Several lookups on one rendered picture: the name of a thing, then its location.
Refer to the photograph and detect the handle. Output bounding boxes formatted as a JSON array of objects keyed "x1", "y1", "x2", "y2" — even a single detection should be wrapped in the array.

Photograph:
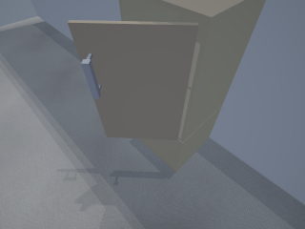
[{"x1": 81, "y1": 52, "x2": 102, "y2": 99}]

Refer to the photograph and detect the cupboard door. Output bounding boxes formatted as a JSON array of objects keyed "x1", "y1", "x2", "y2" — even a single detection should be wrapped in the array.
[{"x1": 68, "y1": 20, "x2": 199, "y2": 140}]

